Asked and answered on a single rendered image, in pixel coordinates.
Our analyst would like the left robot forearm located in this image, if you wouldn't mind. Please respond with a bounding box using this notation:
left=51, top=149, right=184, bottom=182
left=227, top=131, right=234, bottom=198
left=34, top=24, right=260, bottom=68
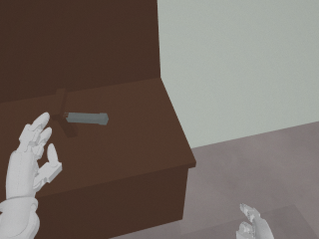
left=0, top=195, right=40, bottom=239

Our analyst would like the counter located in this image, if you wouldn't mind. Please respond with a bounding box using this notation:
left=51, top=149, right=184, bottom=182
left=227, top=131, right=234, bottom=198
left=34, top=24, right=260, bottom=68
left=0, top=0, right=196, bottom=239

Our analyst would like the right robot hand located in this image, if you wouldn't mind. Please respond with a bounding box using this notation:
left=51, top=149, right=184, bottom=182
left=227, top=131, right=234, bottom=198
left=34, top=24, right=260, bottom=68
left=236, top=203, right=274, bottom=239

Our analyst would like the left robot hand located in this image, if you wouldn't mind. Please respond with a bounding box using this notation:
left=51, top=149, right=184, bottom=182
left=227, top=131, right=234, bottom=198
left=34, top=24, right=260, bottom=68
left=6, top=112, right=63, bottom=199

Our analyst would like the tap lever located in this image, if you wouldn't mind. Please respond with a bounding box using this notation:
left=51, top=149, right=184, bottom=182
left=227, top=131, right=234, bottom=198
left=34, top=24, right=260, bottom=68
left=66, top=113, right=109, bottom=125

